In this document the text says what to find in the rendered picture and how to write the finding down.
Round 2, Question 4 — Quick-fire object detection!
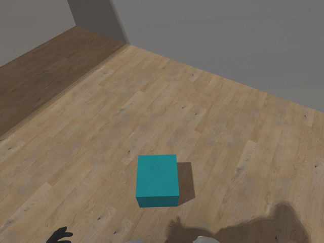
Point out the carton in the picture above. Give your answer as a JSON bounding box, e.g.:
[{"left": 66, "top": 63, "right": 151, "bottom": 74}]
[{"left": 136, "top": 154, "right": 179, "bottom": 208}]

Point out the left robot hand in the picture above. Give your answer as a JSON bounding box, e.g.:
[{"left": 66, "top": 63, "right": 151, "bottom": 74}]
[{"left": 46, "top": 226, "right": 73, "bottom": 243}]

